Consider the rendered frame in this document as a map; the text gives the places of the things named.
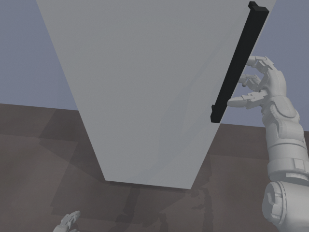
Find handle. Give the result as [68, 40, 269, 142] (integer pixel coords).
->
[211, 1, 269, 123]

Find left robot hand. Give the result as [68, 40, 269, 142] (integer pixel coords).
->
[53, 211, 81, 232]

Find robot right forearm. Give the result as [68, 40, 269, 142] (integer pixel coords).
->
[261, 96, 309, 187]

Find right robot hand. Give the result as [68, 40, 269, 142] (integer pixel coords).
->
[227, 56, 287, 109]

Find robot right upper arm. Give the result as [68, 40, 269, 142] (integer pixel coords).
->
[262, 181, 309, 232]

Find fridge door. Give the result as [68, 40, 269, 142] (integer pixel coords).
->
[36, 0, 276, 189]

